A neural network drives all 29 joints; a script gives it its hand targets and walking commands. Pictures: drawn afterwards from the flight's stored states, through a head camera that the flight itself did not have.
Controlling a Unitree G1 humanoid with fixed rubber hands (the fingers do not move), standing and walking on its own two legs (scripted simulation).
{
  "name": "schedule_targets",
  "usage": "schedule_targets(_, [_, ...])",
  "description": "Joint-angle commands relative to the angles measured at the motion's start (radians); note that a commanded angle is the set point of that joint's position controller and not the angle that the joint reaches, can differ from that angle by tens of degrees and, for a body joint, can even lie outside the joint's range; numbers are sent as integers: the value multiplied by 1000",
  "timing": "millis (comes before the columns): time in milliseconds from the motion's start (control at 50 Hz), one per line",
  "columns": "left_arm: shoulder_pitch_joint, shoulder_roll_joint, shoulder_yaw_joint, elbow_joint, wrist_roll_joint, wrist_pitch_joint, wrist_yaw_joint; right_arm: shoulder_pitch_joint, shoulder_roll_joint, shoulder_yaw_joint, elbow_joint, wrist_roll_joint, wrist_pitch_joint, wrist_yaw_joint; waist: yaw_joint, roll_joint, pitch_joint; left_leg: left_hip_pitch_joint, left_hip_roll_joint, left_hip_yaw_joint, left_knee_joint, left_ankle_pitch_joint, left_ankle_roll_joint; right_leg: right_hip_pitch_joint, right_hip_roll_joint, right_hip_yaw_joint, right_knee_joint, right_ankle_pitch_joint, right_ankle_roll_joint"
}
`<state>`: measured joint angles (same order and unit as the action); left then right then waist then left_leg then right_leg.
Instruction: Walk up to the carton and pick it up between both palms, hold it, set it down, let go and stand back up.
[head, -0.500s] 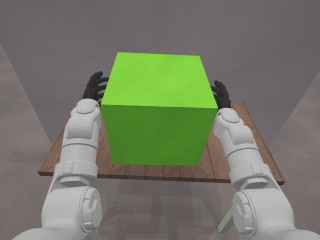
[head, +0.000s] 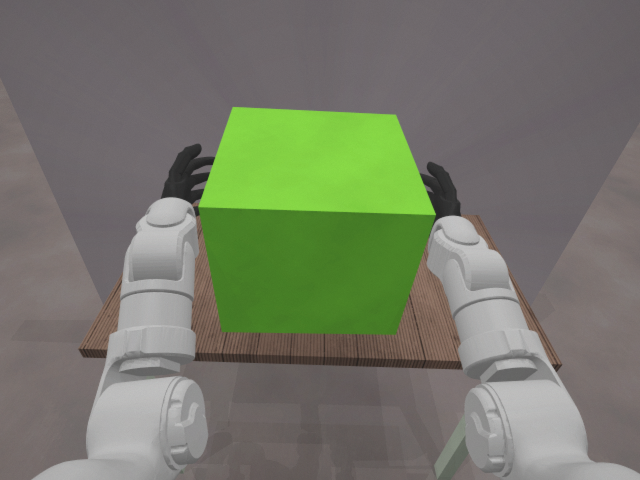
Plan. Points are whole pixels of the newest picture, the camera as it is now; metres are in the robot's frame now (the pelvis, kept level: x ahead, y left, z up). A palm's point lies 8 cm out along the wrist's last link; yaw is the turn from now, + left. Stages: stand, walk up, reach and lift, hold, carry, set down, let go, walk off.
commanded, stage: hold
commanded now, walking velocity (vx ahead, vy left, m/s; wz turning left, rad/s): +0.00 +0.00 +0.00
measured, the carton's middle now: (312, 218) +0.42 +0.01 +0.16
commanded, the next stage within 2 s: none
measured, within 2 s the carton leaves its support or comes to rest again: neither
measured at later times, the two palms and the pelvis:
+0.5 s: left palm (173, 198) +0.38 +0.19 +0.22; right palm (434, 212) +0.39 -0.14 +0.20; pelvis +0.01 +0.00 +0.00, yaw +0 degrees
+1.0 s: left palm (179, 204) +0.37 +0.18 +0.21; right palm (438, 217) +0.39 -0.15 +0.19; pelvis +0.01 +0.00 +0.00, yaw +0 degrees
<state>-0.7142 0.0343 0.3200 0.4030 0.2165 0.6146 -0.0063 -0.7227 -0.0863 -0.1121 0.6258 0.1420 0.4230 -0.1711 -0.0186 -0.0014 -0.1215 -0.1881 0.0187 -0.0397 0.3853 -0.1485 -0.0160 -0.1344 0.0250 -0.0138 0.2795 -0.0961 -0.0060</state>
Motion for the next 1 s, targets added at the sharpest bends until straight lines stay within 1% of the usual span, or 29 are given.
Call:
schedule_targets(0, [-689, -592, -402, -128, -123, -39, -174, -835, 579, 277, -248, 47, -80, 149, -110, -26, -219, 44, -54, 35, -181, -161, 36, 207, 14, -23, -48, -137, 19])
schedule_targets(20, [-670, -568, -382, -116, -118, -40, -177, -795, 588, 277, -197, 46, -77, 150, -83, -20, -195, 38, -53, 35, -177, -153, 38, 208, 8, -13, -46, -125, 14])
schedule_targets(40, [-696, -594, -426, -175, -135, -43, -180, -788, 587, 264, -220, 41, -88, 153, -128, -4, -221, 60, -50, 35, -173, -110, 19, 213, 8, -20, -38, -72, 14])
schedule_targets(60, [-702, -601, -413, -173, -126, -41, -179, -810, 590, 279, -232, 60, -94, 153, -108, -17, -262, 67, -57, 37, -159, -107, 23, 223, 13, -20, -43, -87, 20])
schedule_targets(140, [-600, -615, -430, -158, -138, -31, -179, -816, 576, 318, -306, 67, -98, 142, -101, -31, -271, 130, -57, 35, -136, 1, 21, 226, 15, -18, -47, 13, 16])
schedule_targets(180, [-620, -614, -453, -228, -142, -40, -174, -810, 596, 340, -337, 92, -105, 137, -97, 4, -330, 143, -68, 33, -110, 88, 12, 262, 17, -19, -32, 75, 26])
schedule_targets(200, [-652, -635, -501, -303, -168, -46, -170, -791, 603, 355, -362, 112, -104, 130, -122, 32, -386, 190, -70, 35, -91, 141, -7, 268, 22, -25, -21, 124, 29])
schedule_targets(260, [-581, -617, -490, -310, -175, -35, -166, -782, 590, 391, -420, 131, -95, 114, -102, -24, -374, 205, -64, 31, -78, 201, 0, 273, 32, -24, -23, 168, 28])
schedule_targets(300, [-525, -587, -473, -290, -144, -14, -178, -731, 577, 403, -416, 139, -79, 105, -105, -2, -338, 198, -72, 35, -76, 222, 0, 293, 21, -13, -21, 229, 38])
schedule_targets(320, [-524, -584, -470, -315, -145, -16, -181, -714, 587, 425, -435, 153, -74, 101, -80, -8, -362, 204, -75, 32, -67, 270, -2, 323, 27, -5, -17, 275, 37])
schedule_targets(380, [-448, -574, -479, -357, -134, 11, -186, -633, 534, 409, -444, 170, -54, 87, -123, 8, -360, 240, -73, 28, -49, 360, -28, 362, 33, -12, -3, 383, 41])
schedule_targets(400, [-409, -584, -473, -352, -125, 24, -192, -642, 532, 425, -467, 177, -51, 83, -115, 2, -370, 247, -73, 28, -50, 352, -24, 377, 35, -10, -5, 371, 35])
schedule_targets(460, [-479, -563, -478, -387, -139, 30, -215, -607, 521, 388, -438, 141, -31, 76, -151, -13, -312, 228, -67, 26, -74, 237, -34, 341, 29, -25, -18, 245, 33])
schedule_targets(480, [-511, -559, -463, -357, -117, 37, -214, -644, 500, 346, -394, 136, -26, 85, -147, 40, -266, 212, -64, 30, -80, 221, -41, 297, 26, -22, -30, 182, 28])
schedule_targets(500, [-519, -579, -488, -383, -154, 32, -216, -655, 509, 352, -421, 129, -31, 89, -162, 22, -280, 203, -62, 28, -90, 199, -38, 288, 24, -22, -35, 170, 31])
schedule_targets(540, [-539, -599, -504, -383, -160, 27, -207, -696, 535, 356, -452, 137, -42, 100, -137, 29, -305, 187, -65, 25, -86, 184, -32, 282, 30, -23, -28, 139, 20])
schedule_targets(560, [-584, -619, -534, -394, -188, 19, -201, -707, 536, 345, -463, 125, -46, 102, -157, 40, -317, 185, -54, 22, -88, 162, -43, 269, 28, -18, -26, 123, 10])
schedule_targets(580, [-604, -606, -509, -398, -179, 14, -196, -711, 540, 341, -438, 134, -45, 108, -135, 33, -308, 180, -62, 27, -99, 137, -40, 263, 28, -23, -33, 84, 13])
schedule_targets(600, [-582, -601, -495, -323, -164, 18, -200, -729, 548, 336, -417, 110, -39, 110, -146, 18, -266, 158, -63, 29, -113, 54, -21, 233, 20, -24, -50, 36, 17])
schedule_targets(620, [-609, -586, -465, -324, -164, 10, -196, -764, 565, 338, -418, 114, -43, 120, -111, -5, -305, 138, -62, 27, -120, 60, -6, 253, 17, -15, -43, 36, 17])
schedule_targets(680, [-611, -560, -438, -289, -126, 10, -191, -709, 547, 312, -297, 77, -33, 133, -114, 18, -210, 97, -55, 33, -146, -28, -4, 228, 18, -17, -40, -40, 10])
schedule_targets(700, [-583, -570, -434, -304, -129, 13, -196, -710, 570, 317, -330, 77, -40, 133, -119, -10, -253, 117, -59, 32, -135, 20, 0, 265, 14, -22, -34, 26, 20])
schedule_targets(820, [-624, -556, -433, -292, -126, 2, -202, -758, 573, 312, -336, 70, -53, 140, -106, -25, -279, 117, -60, 38, -148, -10, 9, 254, 14, -15, -40, -10, 24])
schedule_targets(840, [-634, -552, -457, -305, -139, -4, -198, -738, 565, 315, -330, 64, -54, 141, -119, 13, -284, 136, -64, 42, -136, 7, 6, 225, 8, -17, -37, 9, 20])
schedule_targets(860, [-667, -553, -474, -305, -157, -13, -193, -757, 568, 309, -347, 61, -62, 145, -120, 3, -293, 112, -60, 38, -131, -15, 1, 226, 10, -15, -33, -10, 19])
schedule_targets(880, [-661, -585, -501, -352, -164, -18, -188, -768, 594, 325, -386, 83, -73, 140, -130, 24, -322, 135, -64, 42, -116, 75, -14, 256, 13, -20, -24, 68, 20])
schedule_targets(940, [-554, -551, -457, -286, -123, 3, -191, -715, 570, 340, -354, 79, -59, 131, -112, -14, -280, 163, -68, 48, -117, 88, 6, 253, 14, -17, -44, 81, 31])
schedule_targets(960, [-548, -556, -464, -315, -135, -4, -195, -722, 585, 359, -407, 89, -66, 127, -101, -38, -313, 159, -68, 39, -104, 120, 7, 280, 19, -17, -29, 115, 27])
schedule_targets(980, [-527, -559, -454, -307, -120, 5, -194, -689, 553, 354, -378, 102, -61, 126, -112, 16, -315, 179, -69, 39, -96, 148, -9, 292, 20, -14, -22, 146, 22])
